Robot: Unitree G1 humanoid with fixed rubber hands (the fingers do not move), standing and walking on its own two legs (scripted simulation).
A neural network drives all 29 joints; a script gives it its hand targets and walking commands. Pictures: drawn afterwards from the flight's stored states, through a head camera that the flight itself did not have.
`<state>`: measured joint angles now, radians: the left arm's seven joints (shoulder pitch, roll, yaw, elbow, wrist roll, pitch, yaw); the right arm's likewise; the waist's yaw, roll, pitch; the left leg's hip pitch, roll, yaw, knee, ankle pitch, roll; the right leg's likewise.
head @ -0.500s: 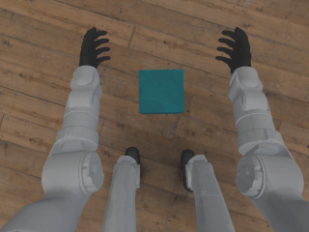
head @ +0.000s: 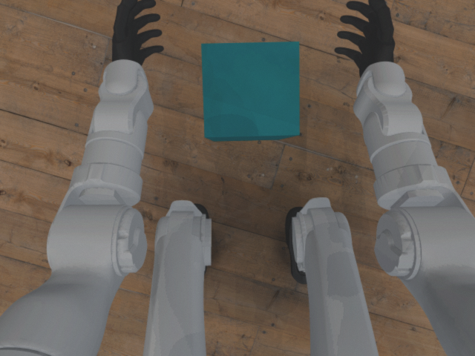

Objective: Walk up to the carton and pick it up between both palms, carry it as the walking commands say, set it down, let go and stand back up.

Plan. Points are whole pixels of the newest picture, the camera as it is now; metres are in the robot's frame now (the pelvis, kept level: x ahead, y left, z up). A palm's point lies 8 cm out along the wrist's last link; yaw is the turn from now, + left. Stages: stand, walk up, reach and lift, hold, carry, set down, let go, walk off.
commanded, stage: reach and lift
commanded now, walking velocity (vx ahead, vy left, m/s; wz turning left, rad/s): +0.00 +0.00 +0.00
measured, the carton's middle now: (247, 101) +0.49 +0.00 -0.36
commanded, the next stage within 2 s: none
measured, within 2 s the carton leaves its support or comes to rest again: leaves its support in 1.88 s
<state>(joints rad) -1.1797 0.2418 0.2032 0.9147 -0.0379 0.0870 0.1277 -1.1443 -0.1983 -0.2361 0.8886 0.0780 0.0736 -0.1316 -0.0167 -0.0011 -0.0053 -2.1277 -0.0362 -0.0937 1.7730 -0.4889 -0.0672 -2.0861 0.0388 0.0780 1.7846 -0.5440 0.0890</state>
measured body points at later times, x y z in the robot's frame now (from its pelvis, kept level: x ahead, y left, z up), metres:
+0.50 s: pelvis -0.01 +0.00 -0.09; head +0.36 +0.00 +0.16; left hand +0.52 +0.17 -0.28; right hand +0.52 -0.16 -0.28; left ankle +0.10 +0.14 -0.45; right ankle +0.09 -0.15 -0.45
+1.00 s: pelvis -0.02 +0.00 -0.10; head +0.36 +0.00 +0.14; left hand +0.53 +0.17 -0.30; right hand +0.52 -0.16 -0.29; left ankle +0.10 +0.14 -0.45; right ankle +0.09 -0.15 -0.45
